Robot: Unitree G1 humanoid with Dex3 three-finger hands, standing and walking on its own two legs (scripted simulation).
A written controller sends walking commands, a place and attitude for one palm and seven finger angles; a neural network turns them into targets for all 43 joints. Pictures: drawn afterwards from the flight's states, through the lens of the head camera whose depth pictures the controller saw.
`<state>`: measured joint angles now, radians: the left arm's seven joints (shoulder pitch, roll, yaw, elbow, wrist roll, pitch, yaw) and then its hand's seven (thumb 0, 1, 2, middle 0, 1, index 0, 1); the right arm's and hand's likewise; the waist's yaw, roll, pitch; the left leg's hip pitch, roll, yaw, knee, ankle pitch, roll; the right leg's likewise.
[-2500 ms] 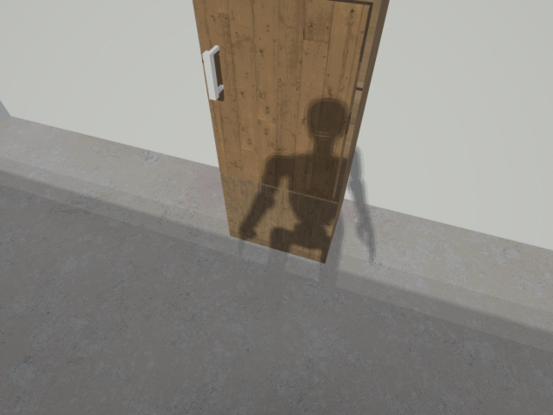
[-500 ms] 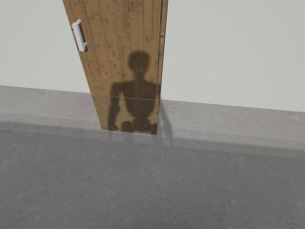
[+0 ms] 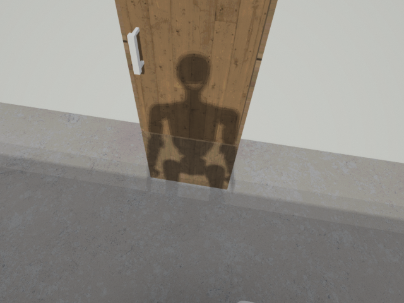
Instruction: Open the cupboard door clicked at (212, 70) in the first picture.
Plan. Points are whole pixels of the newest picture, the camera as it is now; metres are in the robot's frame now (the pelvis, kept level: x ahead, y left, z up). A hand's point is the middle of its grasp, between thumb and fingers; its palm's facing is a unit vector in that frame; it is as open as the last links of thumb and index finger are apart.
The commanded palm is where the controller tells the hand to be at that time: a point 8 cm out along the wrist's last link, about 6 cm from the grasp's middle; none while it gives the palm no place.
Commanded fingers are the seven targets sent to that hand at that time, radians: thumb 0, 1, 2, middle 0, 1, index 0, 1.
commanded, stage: take the last steps up to it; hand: left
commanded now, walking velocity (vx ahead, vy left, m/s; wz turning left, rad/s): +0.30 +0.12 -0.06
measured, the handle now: (137, 51) +0.79 +0.25 +0.06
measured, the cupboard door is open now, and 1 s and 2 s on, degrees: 0 0 0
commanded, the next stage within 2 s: come to a stop and stand still in 0.38 s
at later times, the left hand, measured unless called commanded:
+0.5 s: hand (110, 291) +0.16 +0.21 -0.15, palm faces +0.08 -0.98 -0.20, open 7.3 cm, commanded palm none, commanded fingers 0.00 0.90 0.90 -0.20 -0.30 -0.20 -0.30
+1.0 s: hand (100, 244) +0.27 +0.26 -0.16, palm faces -0.01 -0.95 -0.32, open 7.4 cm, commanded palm none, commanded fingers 0.00 0.90 0.90 -0.20 -0.30 -0.20 -0.30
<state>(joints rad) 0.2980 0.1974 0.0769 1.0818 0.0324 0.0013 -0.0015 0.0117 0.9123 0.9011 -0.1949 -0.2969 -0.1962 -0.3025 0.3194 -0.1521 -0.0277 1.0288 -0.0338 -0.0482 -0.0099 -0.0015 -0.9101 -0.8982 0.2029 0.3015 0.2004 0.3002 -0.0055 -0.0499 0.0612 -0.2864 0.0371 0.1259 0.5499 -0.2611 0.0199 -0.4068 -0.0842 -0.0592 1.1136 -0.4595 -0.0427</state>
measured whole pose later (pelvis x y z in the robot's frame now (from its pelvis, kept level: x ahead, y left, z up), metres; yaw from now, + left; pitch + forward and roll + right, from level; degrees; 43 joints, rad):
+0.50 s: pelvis +0.17 +0.03 +0.02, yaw +1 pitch +1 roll +0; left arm 0.32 0.14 0.06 1.06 0.03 -0.06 0.02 0.00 0.93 0.90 -0.20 -0.30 -0.20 -0.30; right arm 0.25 -0.18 -0.04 1.05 -0.02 -0.01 0.01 0.01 -0.92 -0.90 0.20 0.30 0.20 0.30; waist 0.01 0.00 0.05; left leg -0.47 0.09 0.06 0.76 -0.25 -0.02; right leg -0.15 -0.05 -0.14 0.36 -0.23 -0.01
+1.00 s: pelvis +0.19 +0.04 -0.01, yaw -3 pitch +0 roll +0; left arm 0.21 0.26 0.09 0.95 0.04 0.03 0.01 0.00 0.91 0.90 -0.19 -0.30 -0.19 -0.30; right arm 0.15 -0.21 -0.06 1.01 -0.02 0.05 -0.03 0.00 -0.91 -0.90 0.21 0.30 0.21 0.30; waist 0.01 0.01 0.05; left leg -0.39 0.12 0.11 0.62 -0.25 -0.04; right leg -0.29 -0.05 0.00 0.59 -0.34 0.00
